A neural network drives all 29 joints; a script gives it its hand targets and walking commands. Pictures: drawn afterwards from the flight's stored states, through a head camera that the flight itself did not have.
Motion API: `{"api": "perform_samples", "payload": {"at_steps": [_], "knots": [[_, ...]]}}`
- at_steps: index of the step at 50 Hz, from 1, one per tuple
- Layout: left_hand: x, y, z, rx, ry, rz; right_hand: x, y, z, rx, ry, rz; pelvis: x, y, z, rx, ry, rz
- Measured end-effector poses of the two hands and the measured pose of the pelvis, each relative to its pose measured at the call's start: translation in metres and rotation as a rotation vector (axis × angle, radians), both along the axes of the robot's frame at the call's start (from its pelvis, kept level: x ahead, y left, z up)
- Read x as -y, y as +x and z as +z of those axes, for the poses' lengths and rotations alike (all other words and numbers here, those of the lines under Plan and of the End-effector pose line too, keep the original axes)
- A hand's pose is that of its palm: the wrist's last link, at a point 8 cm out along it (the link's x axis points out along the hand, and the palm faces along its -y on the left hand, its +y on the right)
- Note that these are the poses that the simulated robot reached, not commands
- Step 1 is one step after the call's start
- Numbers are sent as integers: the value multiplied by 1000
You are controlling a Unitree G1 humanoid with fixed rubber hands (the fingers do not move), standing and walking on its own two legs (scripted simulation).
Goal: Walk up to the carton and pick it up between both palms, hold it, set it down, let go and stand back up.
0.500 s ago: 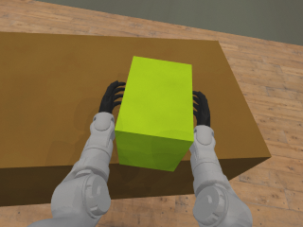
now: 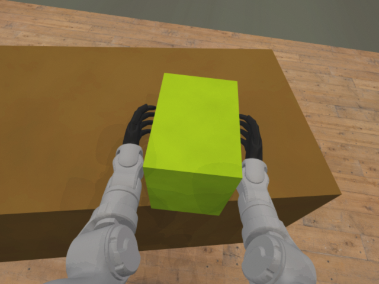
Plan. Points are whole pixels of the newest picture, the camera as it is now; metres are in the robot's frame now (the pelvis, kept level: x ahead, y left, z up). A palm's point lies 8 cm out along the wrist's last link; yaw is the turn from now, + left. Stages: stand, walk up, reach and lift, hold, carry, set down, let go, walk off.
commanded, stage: reach and lift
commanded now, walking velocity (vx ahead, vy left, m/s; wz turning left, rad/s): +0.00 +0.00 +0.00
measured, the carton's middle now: (192, 147) +0.42 -0.01 +0.00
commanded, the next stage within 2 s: none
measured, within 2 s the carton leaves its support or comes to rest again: leaves its support in 0.62 s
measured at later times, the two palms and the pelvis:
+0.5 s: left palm (134, 140) +0.41 +0.12 +0.04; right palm (252, 153) +0.38 -0.14 +0.04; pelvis +0.00 +0.00 +0.00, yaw +0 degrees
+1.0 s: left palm (136, 146) +0.39 +0.11 +0.05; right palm (259, 158) +0.36 -0.15 +0.05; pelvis -0.03 -0.01 +0.00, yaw +0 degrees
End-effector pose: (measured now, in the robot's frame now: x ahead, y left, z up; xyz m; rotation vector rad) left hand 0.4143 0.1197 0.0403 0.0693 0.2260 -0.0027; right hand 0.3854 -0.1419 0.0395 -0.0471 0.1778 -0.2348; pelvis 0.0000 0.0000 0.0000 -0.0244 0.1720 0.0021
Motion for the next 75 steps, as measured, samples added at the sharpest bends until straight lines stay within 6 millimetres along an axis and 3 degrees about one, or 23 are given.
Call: {"api": "perform_samples", "payload": {"at_steps": [29,40,53,67,75], "knots": [[2,-3,0,21,-55,-1,1,-7,4,28,-42,-10,0,-4,0,-44,0,6],[8,-12,10,76,-59,0,6,-17,16,87,-55,-9,3,-19,0,-45,3,-1],[8,-23,10,41,-46,19,7,-24,15,56,-32,9,10,-32,0,-47,13,-9],[9,-17,27,45,-46,14,9,-19,28,66,-16,8,11,-23,1,-7,13,-13],[1,-22,41,72,-43,22,1,-21,45,95,-3,19,9,-17,2,38,5,-6]]}}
